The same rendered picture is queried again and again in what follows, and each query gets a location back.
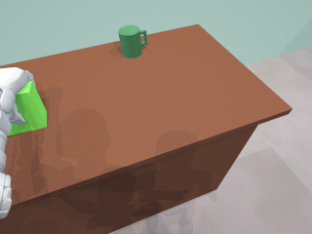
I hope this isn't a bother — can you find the table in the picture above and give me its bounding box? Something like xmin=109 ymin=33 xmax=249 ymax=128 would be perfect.
xmin=0 ymin=24 xmax=293 ymax=234

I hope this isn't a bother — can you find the robot left hand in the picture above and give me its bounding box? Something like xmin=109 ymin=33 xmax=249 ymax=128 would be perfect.
xmin=0 ymin=67 xmax=36 ymax=125

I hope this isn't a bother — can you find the robot left forearm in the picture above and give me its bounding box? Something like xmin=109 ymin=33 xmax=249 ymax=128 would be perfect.
xmin=0 ymin=85 xmax=16 ymax=173

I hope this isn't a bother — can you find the sponge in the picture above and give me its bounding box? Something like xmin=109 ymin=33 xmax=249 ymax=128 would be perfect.
xmin=7 ymin=81 xmax=47 ymax=137

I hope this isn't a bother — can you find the robot left upper arm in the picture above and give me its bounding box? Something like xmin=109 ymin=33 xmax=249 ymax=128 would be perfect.
xmin=0 ymin=173 xmax=12 ymax=219

